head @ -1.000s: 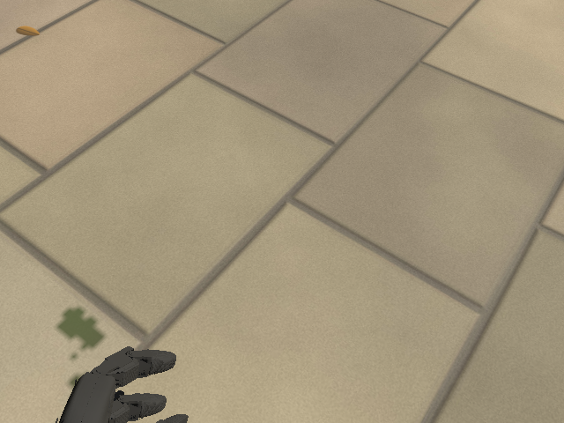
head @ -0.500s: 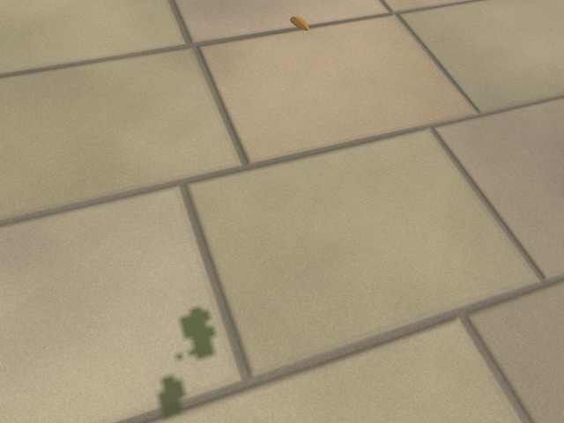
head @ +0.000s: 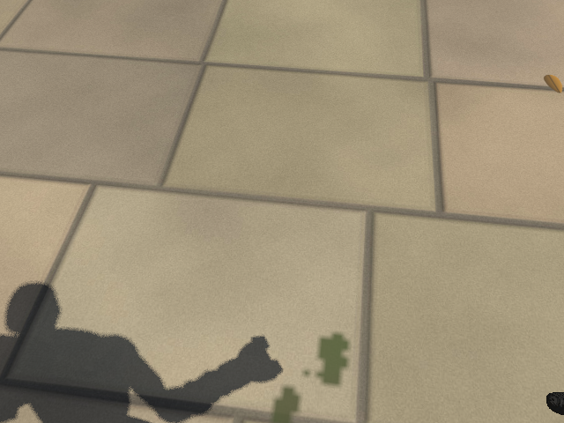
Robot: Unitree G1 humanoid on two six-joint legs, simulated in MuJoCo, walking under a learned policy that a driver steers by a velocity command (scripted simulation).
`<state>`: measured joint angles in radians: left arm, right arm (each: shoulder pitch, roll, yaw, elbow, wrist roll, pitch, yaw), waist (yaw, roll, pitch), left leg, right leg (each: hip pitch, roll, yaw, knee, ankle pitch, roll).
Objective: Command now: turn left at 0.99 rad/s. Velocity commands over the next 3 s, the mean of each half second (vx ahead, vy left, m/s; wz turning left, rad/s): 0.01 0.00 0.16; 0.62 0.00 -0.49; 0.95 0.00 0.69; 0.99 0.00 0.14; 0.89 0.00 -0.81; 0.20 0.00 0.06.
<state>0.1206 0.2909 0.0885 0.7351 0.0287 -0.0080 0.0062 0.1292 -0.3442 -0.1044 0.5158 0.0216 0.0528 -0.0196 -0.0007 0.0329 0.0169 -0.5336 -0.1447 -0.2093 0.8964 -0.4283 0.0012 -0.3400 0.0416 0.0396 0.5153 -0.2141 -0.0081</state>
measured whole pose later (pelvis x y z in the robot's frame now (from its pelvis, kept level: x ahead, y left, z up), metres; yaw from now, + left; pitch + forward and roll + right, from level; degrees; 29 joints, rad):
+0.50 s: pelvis +0.00 +0.03 +0.01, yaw +1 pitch +3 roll +0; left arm 0.25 0.32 0.09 0.75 -0.03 0.06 0.01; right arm 0.11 -0.22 -0.05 0.61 -0.02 0.01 -0.04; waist 0.04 -0.04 0.02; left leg -0.24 0.05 0.09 0.47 -0.27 0.00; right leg -0.55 -0.05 -0.03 1.12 -0.43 0.09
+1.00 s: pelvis +0.17 -0.09 +0.00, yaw -14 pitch +2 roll +0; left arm 0.47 0.26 0.03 0.76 0.03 -0.07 -0.03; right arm 0.19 -0.28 -0.04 0.72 -0.02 -0.01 0.08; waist 0.04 0.04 -0.02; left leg -0.77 0.04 -0.01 1.08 -0.10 0.03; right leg 0.07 0.05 -0.11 0.26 -0.38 -0.06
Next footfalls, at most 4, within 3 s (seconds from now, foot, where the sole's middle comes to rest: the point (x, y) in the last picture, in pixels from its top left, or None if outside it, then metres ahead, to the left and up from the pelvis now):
0.30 left None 0.02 0.16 -0.77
0.76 right None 0.05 -0.13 -0.77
1.20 left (357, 402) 0.51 -0.13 -0.77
1.62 right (395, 242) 0.96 -0.28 -0.77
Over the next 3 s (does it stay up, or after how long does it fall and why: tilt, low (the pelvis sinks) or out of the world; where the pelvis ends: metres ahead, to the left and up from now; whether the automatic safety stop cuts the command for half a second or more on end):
stays up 1.79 -0.10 -0.01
